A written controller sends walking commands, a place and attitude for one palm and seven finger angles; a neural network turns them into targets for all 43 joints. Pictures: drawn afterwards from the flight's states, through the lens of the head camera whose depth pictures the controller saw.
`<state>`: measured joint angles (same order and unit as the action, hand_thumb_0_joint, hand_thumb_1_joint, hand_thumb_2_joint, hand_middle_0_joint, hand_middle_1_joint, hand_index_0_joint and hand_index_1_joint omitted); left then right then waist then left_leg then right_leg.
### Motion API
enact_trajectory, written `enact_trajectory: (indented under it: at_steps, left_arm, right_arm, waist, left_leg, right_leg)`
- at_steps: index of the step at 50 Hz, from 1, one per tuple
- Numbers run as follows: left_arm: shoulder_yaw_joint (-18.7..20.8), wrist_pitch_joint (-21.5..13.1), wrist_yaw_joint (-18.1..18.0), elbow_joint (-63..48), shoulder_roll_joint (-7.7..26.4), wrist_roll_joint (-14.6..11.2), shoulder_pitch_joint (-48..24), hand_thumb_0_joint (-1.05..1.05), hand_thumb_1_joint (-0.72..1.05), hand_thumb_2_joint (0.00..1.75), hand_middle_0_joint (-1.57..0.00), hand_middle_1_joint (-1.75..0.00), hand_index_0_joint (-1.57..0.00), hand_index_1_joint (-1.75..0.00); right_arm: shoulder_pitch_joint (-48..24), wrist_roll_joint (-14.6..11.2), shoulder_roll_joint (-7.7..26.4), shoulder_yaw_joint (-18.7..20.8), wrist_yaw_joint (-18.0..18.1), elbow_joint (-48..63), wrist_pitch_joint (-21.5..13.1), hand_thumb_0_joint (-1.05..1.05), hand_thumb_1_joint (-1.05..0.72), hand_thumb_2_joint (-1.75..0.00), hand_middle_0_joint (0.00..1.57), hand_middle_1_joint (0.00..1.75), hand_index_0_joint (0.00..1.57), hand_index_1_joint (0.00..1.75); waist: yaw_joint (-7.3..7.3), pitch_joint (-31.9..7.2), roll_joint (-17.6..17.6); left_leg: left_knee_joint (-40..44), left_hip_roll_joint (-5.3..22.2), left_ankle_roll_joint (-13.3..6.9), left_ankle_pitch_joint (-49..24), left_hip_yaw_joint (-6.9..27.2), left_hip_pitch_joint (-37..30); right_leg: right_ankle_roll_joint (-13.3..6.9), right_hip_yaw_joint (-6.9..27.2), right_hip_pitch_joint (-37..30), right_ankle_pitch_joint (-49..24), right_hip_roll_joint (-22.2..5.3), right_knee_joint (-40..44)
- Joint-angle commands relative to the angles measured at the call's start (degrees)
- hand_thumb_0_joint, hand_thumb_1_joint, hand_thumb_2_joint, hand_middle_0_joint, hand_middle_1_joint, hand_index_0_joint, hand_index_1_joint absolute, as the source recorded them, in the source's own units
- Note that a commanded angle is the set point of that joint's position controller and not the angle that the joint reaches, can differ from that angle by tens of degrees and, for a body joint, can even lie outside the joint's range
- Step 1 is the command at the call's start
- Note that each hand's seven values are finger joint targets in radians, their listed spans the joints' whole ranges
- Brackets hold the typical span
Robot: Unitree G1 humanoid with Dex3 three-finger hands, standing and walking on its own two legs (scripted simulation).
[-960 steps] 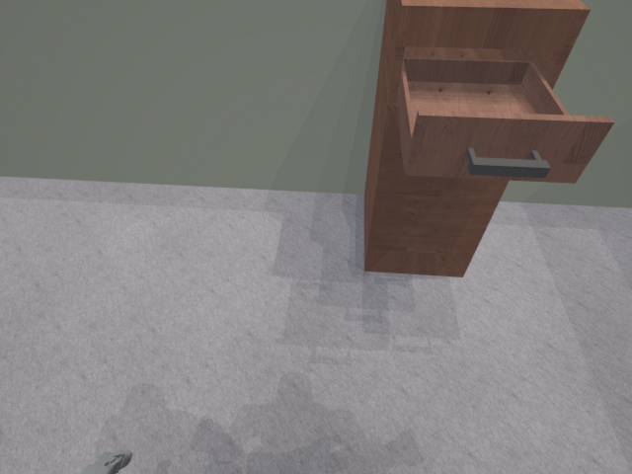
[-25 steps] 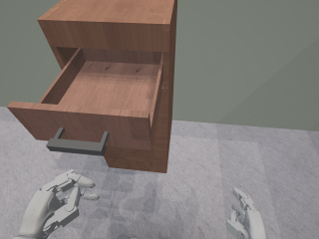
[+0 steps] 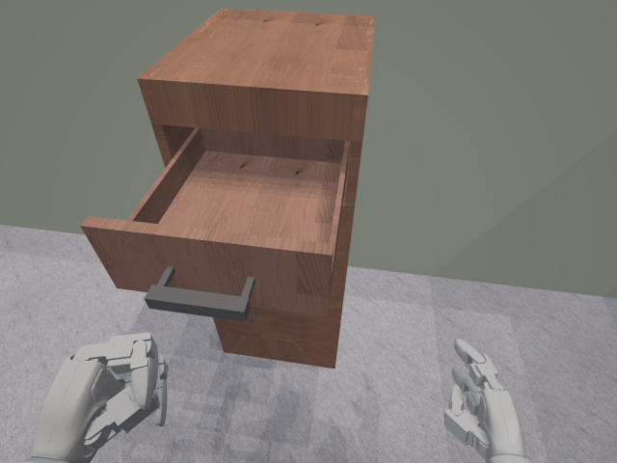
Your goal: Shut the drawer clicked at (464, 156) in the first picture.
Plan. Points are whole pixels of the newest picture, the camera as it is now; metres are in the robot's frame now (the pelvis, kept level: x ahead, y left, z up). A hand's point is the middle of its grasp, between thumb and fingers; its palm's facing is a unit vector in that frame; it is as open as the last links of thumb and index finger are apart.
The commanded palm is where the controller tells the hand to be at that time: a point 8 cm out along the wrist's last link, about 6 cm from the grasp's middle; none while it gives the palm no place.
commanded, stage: raise the hand and make a fist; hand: left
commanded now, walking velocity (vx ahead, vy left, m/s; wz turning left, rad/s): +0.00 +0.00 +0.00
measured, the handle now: (203, 290) +0.32 +0.18 +0.06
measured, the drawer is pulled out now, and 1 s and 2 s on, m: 0.27 0.27 0.27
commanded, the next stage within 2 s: bring the fist close to the handle in 0.64 s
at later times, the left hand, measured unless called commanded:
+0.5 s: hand (157, 395) +0.15 +0.16 +0.14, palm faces -0.01 -0.99 -0.15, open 3.2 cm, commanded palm +0.09 +0.21 +0.16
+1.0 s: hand (168, 388) +0.16 +0.16 +0.13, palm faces +0.03 -0.99 -0.12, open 3.3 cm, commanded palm +0.11 +0.21 +0.13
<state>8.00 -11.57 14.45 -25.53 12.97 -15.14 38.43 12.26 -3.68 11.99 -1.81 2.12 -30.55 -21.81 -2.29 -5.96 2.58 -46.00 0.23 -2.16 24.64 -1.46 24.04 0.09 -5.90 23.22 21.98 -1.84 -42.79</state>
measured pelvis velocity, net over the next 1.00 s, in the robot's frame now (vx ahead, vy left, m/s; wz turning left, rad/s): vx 0.00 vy -0.05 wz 0.00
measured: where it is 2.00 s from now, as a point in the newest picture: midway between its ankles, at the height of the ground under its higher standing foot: outside the picture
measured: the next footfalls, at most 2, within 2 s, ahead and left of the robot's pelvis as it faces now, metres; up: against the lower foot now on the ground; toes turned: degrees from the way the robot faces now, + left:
none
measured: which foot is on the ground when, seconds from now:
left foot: down 0.00-1.00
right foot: down 0.00-1.00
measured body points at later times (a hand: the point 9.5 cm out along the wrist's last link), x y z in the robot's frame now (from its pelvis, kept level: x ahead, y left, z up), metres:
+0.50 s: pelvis +0.00 -0.02 +0.01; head -0.03 -0.04 +0.46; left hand +0.14 +0.21 +0.15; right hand +0.21 -0.23 -0.03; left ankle -0.01 +0.09 -0.71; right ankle +0.00 -0.12 -0.71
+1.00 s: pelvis +0.00 -0.05 +0.01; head -0.01 -0.08 +0.46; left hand +0.15 +0.21 +0.14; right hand +0.20 -0.28 -0.04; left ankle -0.01 +0.09 -0.71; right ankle +0.00 -0.12 -0.71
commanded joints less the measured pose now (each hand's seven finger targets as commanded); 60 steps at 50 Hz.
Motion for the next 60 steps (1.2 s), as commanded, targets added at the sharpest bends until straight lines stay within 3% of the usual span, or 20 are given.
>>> enact_trajectory:
  at_steps: [1, 4, 5, 7, 12, 14, 17, 19, 20, 21, 25, 28, 30, 34, 37, 41, 47, 50, 56, 60]
  left_arm:
    - [1.88, 1.93, -0.17, -15.62, 5.21, 0.52, 2.24, 0.0, 0.9, 0.9, -1.4, -1.6, -1.4, -1.6]
    - [1.63, 3.85, -0.92, -20.24, 5.03, 0.65, 1.8, 0.0, 0.9, 0.9, -1.4, -1.6, -1.4, -1.6]
    - [3.68, 4.15, -1.47, -20.62, 6.47, 0.49, 1.94, 0.0, 0.9, 0.9, -1.4, -1.6, -1.4, -1.6]
    - [3.61, 4.5, -2.03, -21.56, 5.82, 0.26, 1.41, 0.0, 0.9, 0.9, -1.4, -1.6, -1.4, -1.6]
    - [3.19, 5.16, -1.9, -23.12, 5.94, -0.43, -3.23, 0.0, 0.9, 0.9, -1.4, -1.6, -1.4, -1.6]
    - [2.49, 6.24, -0.91, -20.09, 4.95, -0.54, -1.3, 0.0, 0.9, 0.9, -1.4, -1.6, -1.4, -1.6]
    - [5.96, 8.32, 0.29, -15.94, 7.2, -1.07, -0.68, 0.0, 0.9, 0.9, -1.4, -1.6, -1.4, -1.6]
    - [7.24, 8.72, 0.76, -16.65, 8.23, -1.25, -1.12, 0.0, 0.9, 0.9, -1.4, -1.6, -1.4, -1.6]
    - [9.22, 8.75, 0.63, -16.54, 9.67, -1.41, -0.94, 0.0, 0.9, 0.9, -1.4, -1.6, -1.4, -1.6]
    - [8.32, 8.16, 0.81, -18.1, 8.66, -1.93, -1.61, 0.0, 0.9, 0.9, -1.4, -1.6, -1.4, -1.6]
    - [12.45, 5.13, 0.5, -17.97, 10.76, -3.94, -1.32, 0.0, 0.9, 0.9, -1.4, -1.6, -1.4, -1.6]
    - [11.35, 2.96, 1.28, -16.33, 9.77, -4.81, -2.56, 0.0, 0.9, 0.9, -1.4, -1.6, -1.4, -1.6]
    - [11.06, 2.81, 2.08, -13.12, 9.31, -5.0, -1.96, 0.0, 0.9, 0.9, -1.4, -1.6, -1.4, -1.6]
    - [13.75, 3.39, 4.07, -8.88, 11.96, -5.47, -3.08, 0.0, 0.9, 0.9, -1.4, -1.6, -1.4, -1.6]
    - [16.12, 3.31, 4.74, -8.42, 13.66, -5.87, -4.04, 0.0, 0.9, 0.9, -1.4, -1.6, -1.4, -1.6]
    - [14.42, 1.7, 5.28, -4.99, 11.16, -7.02, -7.65, 0.0, 0.9, 0.9, -1.4, -1.6, -1.4, -1.6]
    - [12.18, -0.78, 5.43, -1.72, 10.27, -5.23, -9.29, 0.0, 0.9, 0.9, -1.4, -1.6, -1.4, -1.6]
    - [14.86, -1.75, 5.18, -0.44, 12.43, -4.27, -8.16, 0.0, 0.9, 0.9, -1.4, -1.6, -1.4, -1.6]
    - [10.53, -3.67, 5.06, 0.98, 7.65, -4.63, -9.25, 0.0, 0.9, 0.9, -1.4, -1.6, -1.4, -1.6]
    - [10.27, -4.63, 4.55, 2.73, 8.28, -3.74, -12.17, 0.0, 0.9, 0.9, -1.4, -1.6, -1.4, -1.6]
  right_arm:
    - [-6.41, -0.42, 6.57, 1.84, -0.12, 9.59, -2.5, 0.0, -0.9, -0.9, 0.2, 0.3, 0.2, 0.3]
    - [-7.16, -0.38, 6.1, 1.2, -0.31, 10.6, -2.17, 0.0, -0.9, -0.9, 0.2, 0.3, 0.2, 0.3]
    - [-7.84, -0.34, 6.2, 1.16, -0.24, 10.32, -2.07, 0.0, -0.9, -0.9, 0.2, 0.3, 0.2, 0.3]
    - [-7.15, -0.38, 5.84, 0.74, -0.24, 10.23, -1.86, 0.0, -0.9, -0.9, 0.2, 0.3, 0.2, 0.3]
    - [-7.14, -0.78, 6.43, 0.13, 0.15, 9.65, -3.02, 0.0, -0.9, -0.9, 0.2, 0.3, 0.2, 0.3]
    - [-6.98, -0.84, 6.58, 0.24, 0.26, 9.27, -3.31, 0.0, -0.9, -0.9, 0.2, 0.3, 0.2, 0.3]
    - [-7.93, -1.17, 6.69, 0.47, 0.89, 8.81, -2.92, 0.0, -0.9, -0.9, 0.2, 0.3, 0.2, 0.3]
    - [-8.21, -1.1, 6.52, 0.52, 1.24, 9.2, -2.78, 0.0, -0.9, -0.9, 0.2, 0.3, 0.2, 0.3]
    - [-8.83, -1.34, 6.55, 0.51, 1.19, 9.06, -2.83, 0.0, -0.9, -0.9, 0.2, 0.3, 0.2, 0.3]
    - [-8.62, -1.17, 6.3, 0.23, 1.26, 9.38, -3.12, 0.0, -0.9, -0.9, 0.2, 0.3, 0.2, 0.3]
    - [-7.83, -1.02, 6.51, 0.63, 1.42, 8.22, -4.52, 0.0, -0.9, -0.9, 0.2, 0.3, 0.2, 0.3]
    - [-6.93, -1.08, 7.08, 0.75, 1.58, 7.19, -5.81, 0.0, -0.9, -0.9, 0.2, 0.3, 0.2, 0.3]
    - [-7.27, -1.15, 7.27, 0.87, 1.69, 6.34, -6.52, 0.0, -0.9, -0.9, 0.2, 0.3, 0.2, 0.3]
    - [-7.36, -1.48, 7.7, 1.43, 2.65, 5.96, -7.14, 0.0, -0.9, -0.9, 0.2, 0.3, 0.2, 0.3]
    - [-7.67, -1.63, 7.63, 1.44, 3.03, 5.6, -7.55, 0.0, -0.9, -0.9, 0.2, 0.3, 0.2, 0.3]
    - [-6.8, -1.13, 8.28, 1.37, 3.41, 4.18, -8.29, 0.0, -0.9, -0.9, 0.2, 0.3, 0.2, 0.3]
    - [-6.06, -0.47, 8.52, 1.9, 3.01, 3.54, -8.87, 0.0, -0.9, -0.9, 0.2, 0.3, 0.2, 0.3]
    - [-6.61, -0.16, 8.33, 2.38, 2.7, 3.15, -8.38, 0.0, -0.9, -0.9, 0.2, 0.3, 0.2, 0.3]
    - [-6.14, 0.21, 8.03, 2.49, 2.43, 3.13, -7.56, 0.0, -0.9, -0.9, 0.2, 0.3, 0.2, 0.3]
    - [-5.73, 0.54, 8.76, 2.92, 2.43, 2.74, -6.81, 0.0, -0.9, -0.9, 0.2, 0.3, 0.2, 0.3]
  waist:
    - [-0.39, 0.25, 0.1]
    - [-0.8, 0.27, 0.4]
    - [-1.31, 0.05, 1.48]
    - [-1.14, 0.49, 0.38]
    - [-0.54, 1.32, 1.79]
    - [-0.54, 1.37, -0.1]
    - [-1.18, 2.07, -3.08]
    - [-1.55, 1.18, -3.0]
    - [-1.93, 1.51, -1.28]
    - [-1.86, 0.73, -0.27]
    - [-2.17, -1.02, 0.92]
    - [-1.35, 0.93, 1.31]
    - [-1.14, 2.6, 0.87]
    - [-1.24, 3.44, -5.11]
    - [-1.58, 2.42, -3.54]
    - [-0.58, 3.09, -3.29]
    - [-0.25, 1.25, -3.95]
    - [-1.05, -1.17, -3.86]
    - [-0.07, 0.36, -1.91]
    - [0.59, 0.16, -3.36]
  left_leg:
    - [12.58, 1.59, 2.23, -15.57, 5.05, -3.17]
    - [13.56, 1.74, 2.8, -16.4, 5.17, -4.5]
    - [13.8, 1.65, 2.88, -16.01, 5.1, -4.72]
    - [14.46, 1.71, 3.06, -15.34, 5.06, -5.07]
    - [15.64, 1.57, 2.61, -11.14, 5.22, -6.21]
    - [15.47, 1.33, 2.27, -12.04, 4.86, -6.34]
    - [15.62, 0.81, 1.81, -11.62, 4.0, -5.18]
    - [15.49, 0.38, 1.47, -12.36, 3.38, -5.73]
    - [15.52, 0.34, 1.59, -12.3, 3.27, -5.55]
    - [15.41, 0.11, 1.44, -12.83, 3.05, -6.31]
    - [14.09, -0.18, 1.34, -14.71, 2.6, -7.47]
    - [13.71, -0.27, 1.23, -14.22, 2.29, -7.59]
    - [13.2, -0.27, 1.05, -13.36, 2.27, -7.12]
    - [12.61, -0.23, 0.74, -12.0, 2.27, -5.96]
    - [12.22, -0.33, 0.75, -12.14, 1.96, -6.62]
    - [11.73, -0.5, 0.85, -11.7, 2.09, -6.73]
    - [11.19, -0.78, 0.7, -12.74, 1.97, -5.89]
    - [10.88, -0.86, 0.79, -14.17, 1.77, -5.04]
    - [10.93, -0.91, 0.76, -14.82, 1.53, -4.88]
    - [10.63, -0.87, 0.66, -13.9, 1.76, -3.64]
  right_leg:
    - [-1.53, -1.04, -2.44, -10.47, 2.87, 5.99]
    - [-1.47, -1.49, -3.21, -10.65, 2.99, 6.19]
    - [-1.62, -1.38, -3.92, -10.3, 3.14, 6.54]
    - [-1.52, -1.65, -3.94, -9.89, 3.26, 7.16]
    - [-1.44, -1.06, -4.21, -7.18, 3.14, 9.08]
    - [-1.3, -0.74, -4.76, -8.72, 3.04, 9.81]
    - [-1.25, 0.02, -5.87, -9.45, 2.96, 11.13]
    - [-1.15, 0.6, -6.7, -10.29, 2.77, 11.73]
    - [-1.37, 0.73, -7.25, -9.83, 2.88, 12.01]
    - [-1.32, 0.71, -7.47, -10.34, 2.63, 12.11]
    - [-1.26, 1.39, -8.52, -12.6, 2.75, 12.83]
    - [-1.04, 2.1, -7.53, -12.51, 2.41, 13.75]
    - [-0.94, 3.32, -6.86, -11.78, 2.16, 14.93]
    - [0.13, 6.97, -6.55, -8.14, 1.1, 17.51]
    - [0.65, 8.42, -7.2, -7.88, 0.5, 18.36]
    - [0.96, 8.52, -6.02, -7.16, 0.31, 18.58]
    - [1.23, 8.82, -6.27, -9.63, -0.39, 17.04]
    - [1.21, 8.91, -8.06, -12.3, -0.54, 15.86]
    - [0.33, 6.14, -5.52, -13.64, 0.47, 13.75]
    - [-0.02, 5.29, -4.17, -10.97, 0.97, 12.75]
